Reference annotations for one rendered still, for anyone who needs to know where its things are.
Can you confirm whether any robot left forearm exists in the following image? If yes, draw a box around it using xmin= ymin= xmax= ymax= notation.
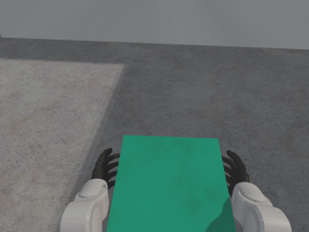
xmin=59 ymin=178 xmax=110 ymax=232

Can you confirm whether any robot left hand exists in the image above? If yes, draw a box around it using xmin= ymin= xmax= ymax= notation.
xmin=91 ymin=148 xmax=121 ymax=189

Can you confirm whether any robot right forearm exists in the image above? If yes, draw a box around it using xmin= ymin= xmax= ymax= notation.
xmin=231 ymin=182 xmax=293 ymax=232

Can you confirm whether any carton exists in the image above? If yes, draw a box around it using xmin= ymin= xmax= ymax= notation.
xmin=106 ymin=134 xmax=237 ymax=232

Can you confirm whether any robot right hand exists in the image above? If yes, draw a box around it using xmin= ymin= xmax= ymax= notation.
xmin=222 ymin=150 xmax=250 ymax=198

